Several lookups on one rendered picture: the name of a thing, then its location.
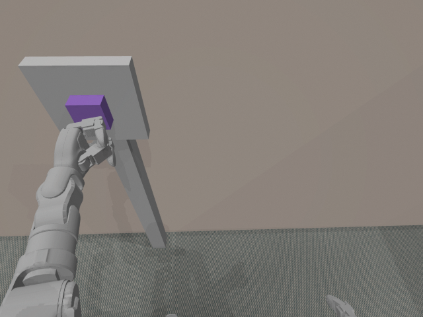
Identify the left robot upper arm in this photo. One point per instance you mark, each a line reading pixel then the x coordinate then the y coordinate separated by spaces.
pixel 52 299

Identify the button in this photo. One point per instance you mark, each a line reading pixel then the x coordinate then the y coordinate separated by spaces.
pixel 81 107

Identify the left robot hand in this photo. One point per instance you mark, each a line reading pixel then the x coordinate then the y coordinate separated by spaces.
pixel 72 149

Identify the robot left forearm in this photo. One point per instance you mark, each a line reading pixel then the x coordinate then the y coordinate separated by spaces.
pixel 50 252

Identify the right robot hand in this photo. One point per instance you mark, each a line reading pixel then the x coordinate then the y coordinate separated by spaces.
pixel 342 309

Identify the panel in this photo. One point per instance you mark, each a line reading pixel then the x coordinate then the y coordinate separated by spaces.
pixel 54 79

